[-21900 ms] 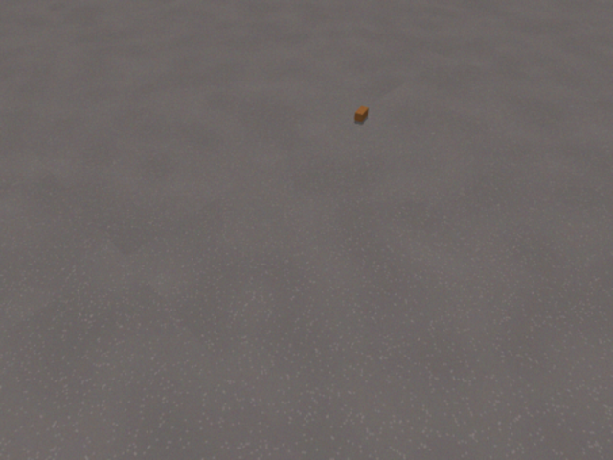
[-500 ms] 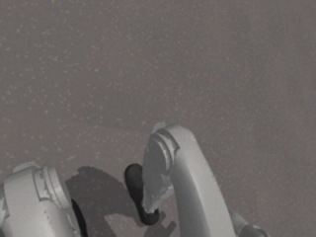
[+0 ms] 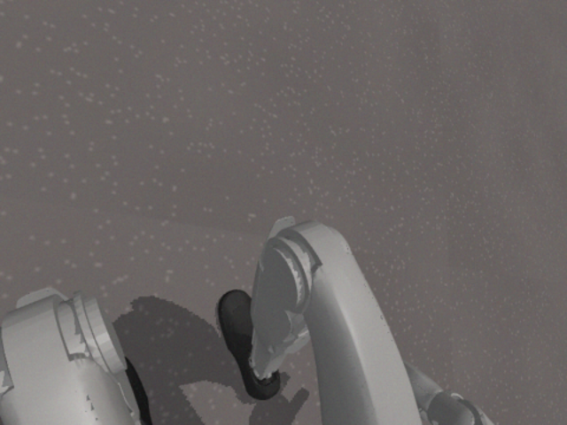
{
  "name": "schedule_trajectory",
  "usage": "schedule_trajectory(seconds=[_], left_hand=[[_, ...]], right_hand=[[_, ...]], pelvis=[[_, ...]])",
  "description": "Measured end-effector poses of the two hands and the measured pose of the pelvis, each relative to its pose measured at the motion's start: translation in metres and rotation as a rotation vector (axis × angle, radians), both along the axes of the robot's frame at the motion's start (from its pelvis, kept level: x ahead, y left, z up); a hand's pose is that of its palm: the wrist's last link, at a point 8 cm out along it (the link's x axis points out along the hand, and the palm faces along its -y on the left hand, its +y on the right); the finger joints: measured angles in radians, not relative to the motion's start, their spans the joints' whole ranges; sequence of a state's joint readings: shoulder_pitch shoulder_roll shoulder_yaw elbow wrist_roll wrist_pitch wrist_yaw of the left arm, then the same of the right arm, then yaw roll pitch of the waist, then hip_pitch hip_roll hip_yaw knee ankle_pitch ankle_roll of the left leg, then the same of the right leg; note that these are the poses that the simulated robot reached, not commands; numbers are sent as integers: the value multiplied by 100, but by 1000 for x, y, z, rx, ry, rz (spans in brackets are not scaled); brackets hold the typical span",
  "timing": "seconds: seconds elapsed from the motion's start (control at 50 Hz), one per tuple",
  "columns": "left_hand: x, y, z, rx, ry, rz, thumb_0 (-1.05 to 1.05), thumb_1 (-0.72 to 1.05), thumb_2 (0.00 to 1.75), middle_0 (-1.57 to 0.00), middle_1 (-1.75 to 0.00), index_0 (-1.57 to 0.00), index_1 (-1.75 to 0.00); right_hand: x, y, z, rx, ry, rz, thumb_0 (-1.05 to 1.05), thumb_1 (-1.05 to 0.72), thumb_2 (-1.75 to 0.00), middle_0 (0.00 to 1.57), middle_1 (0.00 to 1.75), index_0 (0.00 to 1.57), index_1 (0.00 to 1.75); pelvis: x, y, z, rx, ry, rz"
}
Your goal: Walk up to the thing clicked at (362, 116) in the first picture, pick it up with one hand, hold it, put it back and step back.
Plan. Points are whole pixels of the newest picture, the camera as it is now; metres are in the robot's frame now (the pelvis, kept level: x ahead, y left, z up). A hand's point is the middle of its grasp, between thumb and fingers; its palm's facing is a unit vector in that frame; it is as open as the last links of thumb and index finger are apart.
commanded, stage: rest palm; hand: left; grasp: from above
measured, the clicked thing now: out of the picture +0.43 +0.34 -0.28
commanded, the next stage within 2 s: close in 0.56 s
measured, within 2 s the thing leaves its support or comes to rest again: neither
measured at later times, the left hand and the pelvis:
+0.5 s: hand out of the picture +0.41 +0.32 -0.25, palm faces -0.47 -0.07 -0.88, open 14.4 cm; pelvis +0.00 +0.00 +0.00, yaw +0 degrees
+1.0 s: hand out of the picture +0.41 +0.32 -0.25, palm faces -0.48 -0.07 -0.87, open 13.3 cm; pelvis +0.00 +0.00 +0.00, yaw +0 degrees
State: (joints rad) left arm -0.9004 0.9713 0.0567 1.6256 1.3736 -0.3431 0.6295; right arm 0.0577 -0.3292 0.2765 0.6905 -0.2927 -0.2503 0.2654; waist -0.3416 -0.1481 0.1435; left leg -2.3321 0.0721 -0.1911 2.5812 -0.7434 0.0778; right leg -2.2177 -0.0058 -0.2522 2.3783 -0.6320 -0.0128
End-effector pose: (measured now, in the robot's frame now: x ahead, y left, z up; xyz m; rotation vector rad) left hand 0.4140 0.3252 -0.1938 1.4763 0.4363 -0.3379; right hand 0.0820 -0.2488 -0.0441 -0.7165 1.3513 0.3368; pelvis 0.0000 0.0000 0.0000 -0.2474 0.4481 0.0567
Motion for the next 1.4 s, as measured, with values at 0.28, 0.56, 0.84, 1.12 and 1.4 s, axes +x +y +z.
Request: schedule_trajectory(seconds=[0.28, 0.56, 0.84, 1.12, 1.4], left_hand=[[0, 4, 2, 10, 7, 29, 0, -57, 107, -8, -88, -5, -93], [0, -2, -1, 2, -21, -14, 0, -54, 105, -9, -89, -6, -93], [0, 11, -3, 2, 27, 51, 0, -45, 99, -14, -87, -12, -90], [7, -8, -3, 7, -32, -37, 0, -30, 87, -23, -81, -23, -82], [10, 13, -4, 16, 28, 88, 0, -18, 76, -34, -70, -34, -71]], right_hand=[[1, -1, 0, 5, -10, 4, 0, -91, -90, 20, 30, 20, 30], [-1, 2, 1, 7, 3, 19, 0, -91, -90, 21, 30, 20, 30], [2, 0, 2, -1, 1, 11, 0, -90, -90, 20, 30, 20, 30], [3, 4, 1, 11, 8, 36, 0, -89, -90, 21, 30, 20, 30], [-5, -5, 4, -3, 12, -9, 0, -90, -90, 20, 30, 20, 30]], pelvis=[[-1, 0, 0, -2, 1, -3], [-1, 0, 0, -4, -8, -6], [0, 0, 0, -6, 3, -1], [0, 0, 2, -10, 0, -10], [0, -1, -1, -3, 5, -3]])
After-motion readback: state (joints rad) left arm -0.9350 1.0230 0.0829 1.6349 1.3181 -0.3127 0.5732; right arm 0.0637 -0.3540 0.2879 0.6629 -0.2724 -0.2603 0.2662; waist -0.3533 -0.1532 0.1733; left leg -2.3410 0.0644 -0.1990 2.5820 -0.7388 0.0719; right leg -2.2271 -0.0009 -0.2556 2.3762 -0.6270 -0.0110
